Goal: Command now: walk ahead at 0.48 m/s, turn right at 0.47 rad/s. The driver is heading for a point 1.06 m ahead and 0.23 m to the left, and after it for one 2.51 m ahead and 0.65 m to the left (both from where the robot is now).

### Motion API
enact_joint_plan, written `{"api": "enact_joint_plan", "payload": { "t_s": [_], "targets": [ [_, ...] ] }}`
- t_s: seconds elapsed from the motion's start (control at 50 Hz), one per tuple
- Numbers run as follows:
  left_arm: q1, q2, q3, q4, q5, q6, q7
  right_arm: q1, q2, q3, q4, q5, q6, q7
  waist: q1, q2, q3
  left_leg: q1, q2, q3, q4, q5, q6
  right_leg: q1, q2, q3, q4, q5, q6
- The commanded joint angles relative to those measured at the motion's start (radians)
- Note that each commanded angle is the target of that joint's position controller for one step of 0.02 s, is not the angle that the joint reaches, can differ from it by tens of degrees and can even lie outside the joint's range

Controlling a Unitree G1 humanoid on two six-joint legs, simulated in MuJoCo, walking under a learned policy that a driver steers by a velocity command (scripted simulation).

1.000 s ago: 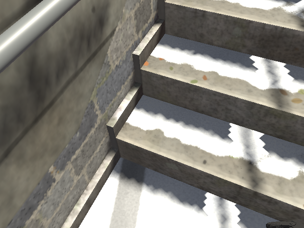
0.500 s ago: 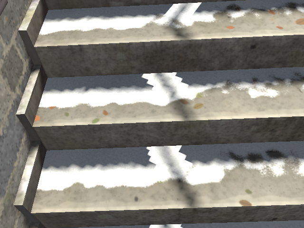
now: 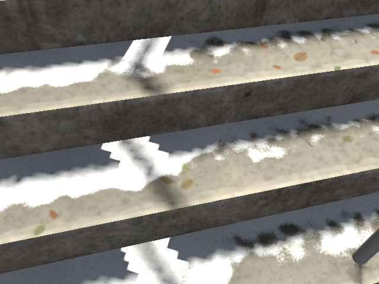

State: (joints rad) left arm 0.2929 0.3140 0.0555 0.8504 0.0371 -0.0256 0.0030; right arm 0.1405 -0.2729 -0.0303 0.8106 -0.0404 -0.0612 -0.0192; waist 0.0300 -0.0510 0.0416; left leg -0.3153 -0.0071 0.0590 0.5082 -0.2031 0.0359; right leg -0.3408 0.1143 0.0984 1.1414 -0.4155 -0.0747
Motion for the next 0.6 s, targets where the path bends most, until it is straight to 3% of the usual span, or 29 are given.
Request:
{"api": "enact_joint_plan", "payload": {
  "t_s": [0.02, 0.04, 0.06, 0.08, 0.12, 0.16, 0.18, 0.2, 0.22, 0.24, 0.26, 0.28, 0.32, 0.36, 0.38, 0.4, 0.42, 0.44, 0.46, 0.48, 0.5, 0.52, 0.54, 0.56, 0.58, 0.6],
  "targets": [
    [-0.025, 0.052, 0.009, -0.060, 0.023, -0.001, -0.011, 0.107, -0.074, -0.018, -0.009, 0.003, -0.022, -0.005, -0.058, 0.156, -0.017, 0.192, 0.284, -0.325, -0.310, -0.031, 0.163, -0.296, -0.084, 0.013, 0.195, 0.092, 0.021],
    [0.001, 0.038, 0.006, -0.049, 0.027, 0.002, -0.012, 0.123, -0.093, -0.023, 0.007, 0.003, -0.037, -0.008, -0.038, 0.143, -0.023, 0.175, 0.274, -0.286, -0.309, 0.040, 0.177, -0.291, -0.073, 0.022, 0.216, 0.119, 0.029],
    [0.004, 0.031, 0.006, -0.044, 0.028, 0.006, -0.012, 0.136, -0.102, -0.028, 0.023, 0.014, -0.052, -0.007, -0.026, 0.131, -0.029, 0.159, 0.278, -0.250, -0.309, 0.117, 0.188, -0.295, -0.068, 0.029, 0.222, 0.141, 0.034],
    [0.007, 0.020, 0.004, -0.037, 0.018, 0.007, -0.012, 0.135, -0.101, -0.030, 0.037, 0.021, -0.057, 0.002, -0.016, 0.135, -0.030, 0.150, 0.274, -0.205, -0.300, 0.163, 0.183, -0.298, -0.073, 0.010, 0.216, 0.151, 0.049],
    [-0.064, 0.006, -0.001, -0.066, 0.023, 0.014, -0.013, 0.180, -0.094, -0.030, 0.062, 0.014, -0.060, 0.009, -0.038, 0.136, -0.032, 0.180, 0.286, -0.191, -0.300, 0.145, 0.214, -0.388, -0.069, 0.004, 0.272, 0.163, 0.065],
    [-0.150, -0.009, -0.007, -0.118, 0.035, 0.022, -0.016, 0.243, -0.089, -0.025, 0.112, 0.021, -0.070, 0.008, -0.047, 0.144, 0.023, 0.187, 0.301, -0.182, -0.332, 0.087, 0.216, -0.493, -0.086, 0.043, 0.258, 0.211, 0.070],
    [-0.189, 0.000, -0.007, -0.140, 0.028, 0.021, -0.021, 0.256, -0.082, -0.023, 0.126, 0.021, -0.064, 0.007, -0.051, 0.127, 0.030, 0.213, 0.305, -0.168, -0.328, 0.138, 0.211, -0.526, -0.088, 0.051, 0.226, 0.240, 0.068],
    [-0.211, -0.030, -0.018, -0.155, 0.018, 0.030, -0.017, 0.280, -0.089, -0.025, 0.149, 0.010, -0.061, 0.003, -0.049, 0.181, 0.011, 0.257, 0.301, -0.152, -0.322, 0.191, 0.213, -0.556, -0.087, -0.008, 0.300, 0.143, 0.065],
    [-0.217, -0.052, -0.025, -0.169, 0.023, 0.035, -0.013, 0.305, -0.077, -0.024, 0.162, 0.009, -0.057, -0.003, -0.056, 0.234, -0.021, 0.309, 0.311, -0.154, -0.316, 0.224, 0.219, -0.620, -0.093, -0.037, 0.435, 0.067, 0.056],
    [-0.275, -0.049, -0.022, -0.205, 0.021, 0.035, -0.006, 0.326, -0.079, -0.026, 0.172, 0.004, -0.059, -0.009, -0.064, 0.226, 0.005, 0.363, 0.344, -0.173, -0.329, 0.191, 0.222, -0.738, -0.127, -0.024, 0.508, 0.021, 0.052],
    [-0.348, -0.040, -0.022, -0.241, 0.025, 0.035, -0.002, 0.367, -0.071, -0.025, 0.188, 0.004, -0.060, -0.016, -0.079, 0.181, 0.034, 0.417, 0.370, -0.206, -0.353, 0.112, 0.217, -0.862, -0.155, -0.016, 0.559, -0.022, 0.051],
    [-0.443, -0.062, -0.027, -0.285, 0.029, 0.031, 0.000, 0.400, -0.075, -0.027, 0.211, -0.001, -0.068, -0.019, -0.100, 0.176, 0.070, 0.489, 0.398, -0.216, -0.385, 0.082, 0.214, -0.988, -0.173, -0.014, 0.640, -0.093, 0.045],
    [-0.492, -0.100, -0.043, -0.331, 0.023, 0.008, -0.007, 0.444, -0.056, -0.024, 0.230, -0.008, -0.071, -0.041, -0.103, 0.133, 0.109, 0.557, 0.388, -0.225, -0.428, 0.037, 0.199, -1.125, -0.236, -0.062, 0.635, -0.157, 0.050],
    [-0.575, -0.113, -0.047, -0.387, 0.023, -0.001, -0.001, 0.506, -0.067, -0.030, 0.251, -0.018, -0.066, -0.050, -0.147, 0.176, 0.109, 0.671, 0.429, -0.268, -0.420, 0.151, 0.217, -1.327, -0.253, -0.045, 0.832, -0.279, 0.029],
    [-0.624, -0.154, -0.068, -0.434, 0.014, 0.000, 0.006, 0.508, -0.099, -0.040, 0.248, -0.017, -0.057, -0.056, -0.154, 0.169, 0.125, 0.712, 0.460, -0.283, -0.419, 0.157, 0.213, -1.471, -0.265, -0.009, 0.947, -0.387, -0.002],
    [-0.699, -0.153, -0.079, -0.486, 0.004, 0.001, 0.013, 0.494, -0.121, -0.050, 0.243, -0.020, -0.049, -0.053, -0.164, 0.171, 0.123, 0.708, 0.460, -0.241, -0.439, 0.075, 0.175, -1.519, -0.285, 0.012, 0.954, -0.481, -0.026],
    [-0.712, -0.150, -0.092, -0.526, -0.011, -0.001, 0.018, 0.450, -0.130, -0.051, 0.236, -0.009, -0.034, -0.042, -0.126, 0.156, 0.137, 0.613, 0.394, -0.156, -0.503, 0.002, 0.118, -1.426, -0.316, -0.039, 0.739, -0.472, -0.039],
    [-0.768, -0.195, -0.123, -0.597, -0.007, -0.001, 0.018, 0.444, -0.053, -0.031, 0.254, 0.013, -0.021, -0.044, -0.131, 0.174, 0.136, 0.398, 0.336, -0.088, -0.598, 0.089, 0.095, -1.167, -0.326, -0.044, 0.580, -0.412, -0.072],
    [-0.626, -0.208, -0.132, -0.558, -0.040, 0.000, -0.008, 0.304, -0.034, -0.014, 0.200, 0.032, -0.007, -0.023, -0.042, 0.098, 0.071, 0.064, 0.244, 0.032, -0.685, 0.182, 0.109, -0.614, -0.286, -0.204, 0.202, -0.118, -0.072],
    [-0.499, -0.199, -0.115, -0.509, -0.050, 0.006, -0.018, 0.338, -0.049, -0.017, 0.182, 0.070, -0.009, -0.001, -0.018, 0.088, -0.130, -0.073, 0.226, 0.013, -0.568, 0.574, 0.136, -0.078, -0.218, -0.193, 0.120, 0.134, -0.073],
    [-0.062, -0.077, -0.038, -0.361, -0.049, 0.019, -0.011, 0.304, -0.216, -0.056, 0.137, 0.066, -0.025, 0.043, 0.153, 0.213, -0.423, -0.021, 0.222, 0.007, -0.253, 1.317, 0.130, 0.342, -0.037, -0.286, 0.179, 0.150, -0.046],
    [0.201, 0.019, 0.011, -0.277, -0.032, 0.024, -0.010, 0.238, -0.320, -0.097, 0.121, 0.103, -0.068, 0.063, 0.305, 0.200, -0.555, 0.026, 0.220, -0.086, 0.125, 1.323, 0.050, 0.493, -0.084, -0.094, -0.026, 0.169, -0.042],
    [0.250, 0.237, 0.068, -0.253, -0.005, -0.006, 0.024, 0.210, -0.153, -0.069, 0.023, 0.132, -0.071, 0.073, 0.241, -0.323, -0.682, -0.163, -0.022, -0.078, 0.667, 0.006, -0.051, 0.573, -0.573, 0.611, -0.502, 0.483, 0.023],
    [0.203, 0.263, 0.078, -0.241, -0.005, -0.005, 0.043, 0.395, -0.098, -0.076, 0.084, 0.096, -0.069, 0.072, 0.147, -0.409, -0.801, -0.066, -0.119, -0.338, 1.098, -0.062, -0.032, 0.442, -0.583, 0.777, -0.709, 0.606, 0.107],
    [0.028, 0.207, 0.054, -0.246, -0.006, -0.013, 0.027, 0.467, 0.008, -0.074, 0.086, 0.076, -0.041, 0.040, -0.017, -0.342, -0.688, -0.156, -0.076, -0.414, 1.273, 0.004, -0.048, 0.309, -0.621, 0.675, -0.677, 0.429, 0.141],
    [-0.128, 0.109, 0.032, -0.235, -0.004, -0.002, 0.019, 0.409, 0.037, -0.062, 0.061, 0.058, -0.010, 0.025, -0.083, -0.238, -0.556, -0.210, 0.008, -0.227, 1.282, 0.086, -0.044, 0.153, -0.592, 0.595, -0.680, 0.108, 0.052]
  ]
}}
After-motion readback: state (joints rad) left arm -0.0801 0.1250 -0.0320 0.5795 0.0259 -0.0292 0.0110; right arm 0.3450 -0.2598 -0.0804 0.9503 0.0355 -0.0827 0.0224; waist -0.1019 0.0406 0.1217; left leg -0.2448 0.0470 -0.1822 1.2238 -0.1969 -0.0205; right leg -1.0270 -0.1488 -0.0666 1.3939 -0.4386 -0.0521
